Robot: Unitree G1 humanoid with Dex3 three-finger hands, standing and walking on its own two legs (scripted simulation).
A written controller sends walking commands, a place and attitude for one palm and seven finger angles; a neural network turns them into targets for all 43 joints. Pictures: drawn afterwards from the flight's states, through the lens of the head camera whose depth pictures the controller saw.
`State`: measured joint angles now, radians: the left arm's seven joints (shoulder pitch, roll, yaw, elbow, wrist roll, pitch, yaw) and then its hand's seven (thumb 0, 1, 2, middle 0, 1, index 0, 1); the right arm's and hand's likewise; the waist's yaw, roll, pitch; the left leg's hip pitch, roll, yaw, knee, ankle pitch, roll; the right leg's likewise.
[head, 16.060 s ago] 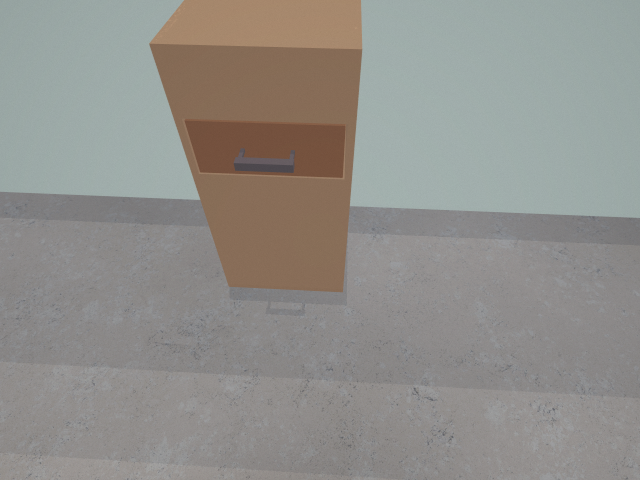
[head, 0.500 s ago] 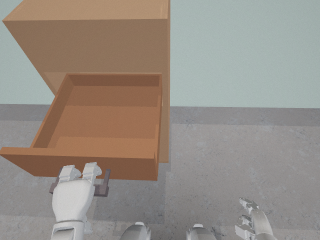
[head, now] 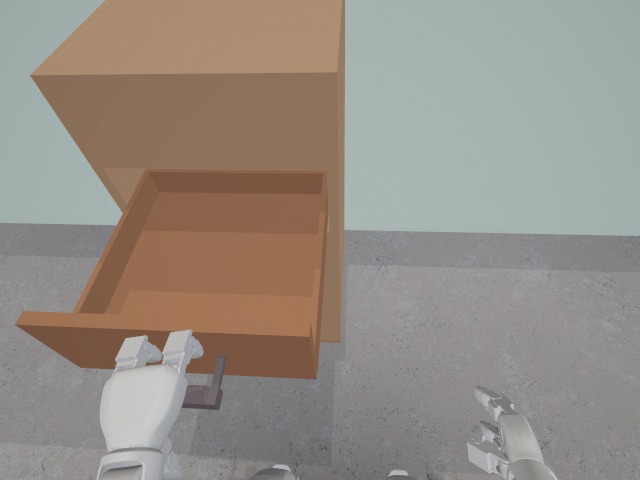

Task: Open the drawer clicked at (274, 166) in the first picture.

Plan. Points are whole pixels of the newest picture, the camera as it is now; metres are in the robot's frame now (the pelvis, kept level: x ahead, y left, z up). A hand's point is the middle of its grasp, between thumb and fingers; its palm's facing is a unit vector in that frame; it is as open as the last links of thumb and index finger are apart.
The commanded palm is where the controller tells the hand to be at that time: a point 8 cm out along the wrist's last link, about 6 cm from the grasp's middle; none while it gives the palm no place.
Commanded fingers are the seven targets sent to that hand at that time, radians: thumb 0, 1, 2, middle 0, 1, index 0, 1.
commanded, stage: lift the hand off the handle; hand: left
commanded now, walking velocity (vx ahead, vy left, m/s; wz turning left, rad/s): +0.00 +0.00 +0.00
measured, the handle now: (171, 378) +0.25 +0.24 -0.06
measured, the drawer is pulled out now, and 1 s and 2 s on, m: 0.30 0.30 0.30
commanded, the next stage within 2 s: draw the hand back to the body in 1.50 s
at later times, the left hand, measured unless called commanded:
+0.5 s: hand (149, 405) +0.20 +0.22 +0.02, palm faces +0.03 -0.10 -0.99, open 13.9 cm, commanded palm +0.18 +0.21 +0.07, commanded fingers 0.00 -0.50 0.30 -0.30 -1.20 -0.30 -1.20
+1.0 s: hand (150, 384) +0.21 +0.21 +0.05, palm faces +0.04 -0.12 -0.99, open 13.9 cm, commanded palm +0.18 +0.21 +0.11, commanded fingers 0.00 -0.50 0.30 -0.30 -1.20 -0.30 -1.20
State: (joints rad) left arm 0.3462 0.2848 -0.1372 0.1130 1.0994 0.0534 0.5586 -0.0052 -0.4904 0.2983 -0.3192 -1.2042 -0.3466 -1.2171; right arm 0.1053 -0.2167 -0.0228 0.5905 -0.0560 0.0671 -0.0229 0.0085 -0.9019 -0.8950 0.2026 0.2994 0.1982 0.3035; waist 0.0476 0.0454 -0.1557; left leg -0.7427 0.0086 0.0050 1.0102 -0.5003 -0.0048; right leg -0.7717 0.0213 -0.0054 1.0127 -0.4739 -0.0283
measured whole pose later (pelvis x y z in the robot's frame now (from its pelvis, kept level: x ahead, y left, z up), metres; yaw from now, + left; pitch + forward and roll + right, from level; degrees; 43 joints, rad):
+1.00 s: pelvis +0.01 +0.00 +0.03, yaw +0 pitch +7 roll +1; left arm 0.40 0.32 -0.13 -0.09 1.04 0.05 0.39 -0.01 -0.49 0.30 -0.32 -1.20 -0.32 -1.20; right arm 0.12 -0.22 -0.02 0.58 -0.03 0.07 0.00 0.01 -0.90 -0.90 0.20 0.30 0.20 0.30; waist 0.07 0.07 -0.10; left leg -0.48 0.01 0.01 0.78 -0.41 -0.01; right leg -0.52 0.02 0.01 0.80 -0.40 -0.03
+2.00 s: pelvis +0.02 +0.00 +0.05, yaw +0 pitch +4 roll +0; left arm 0.51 0.41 -0.04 -0.31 0.96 0.03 0.25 -0.01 -0.49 0.30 -0.32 -1.20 -0.32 -1.20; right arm 0.13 -0.24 -0.01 0.56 -0.02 0.08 0.01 0.01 -0.90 -0.90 0.20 0.30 0.20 0.30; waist 0.10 0.09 -0.08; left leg -0.35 0.01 0.01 0.66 -0.38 0.00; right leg -0.38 0.02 0.01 0.67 -0.36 -0.02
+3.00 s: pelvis +0.04 +0.00 +0.07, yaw +2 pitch -2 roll +0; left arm 0.54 0.32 0.29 -0.47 -0.05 -0.11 0.12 0.00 0.59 0.77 -0.23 -0.50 -0.23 -0.50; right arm 0.16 -0.20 0.01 0.62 0.01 -0.15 -0.08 0.01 -0.90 -0.90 0.20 0.30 0.20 0.30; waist 0.06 0.07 0.00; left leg -0.11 0.00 -0.03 0.44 -0.30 0.00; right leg -0.11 0.01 -0.03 0.43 -0.28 -0.02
